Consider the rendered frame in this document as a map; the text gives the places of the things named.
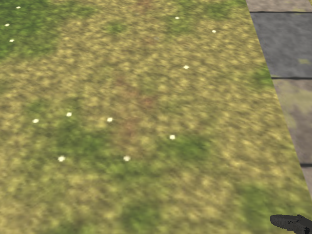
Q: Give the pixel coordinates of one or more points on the right robot hand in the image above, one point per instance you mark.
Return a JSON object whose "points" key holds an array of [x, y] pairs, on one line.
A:
{"points": [[298, 224]]}

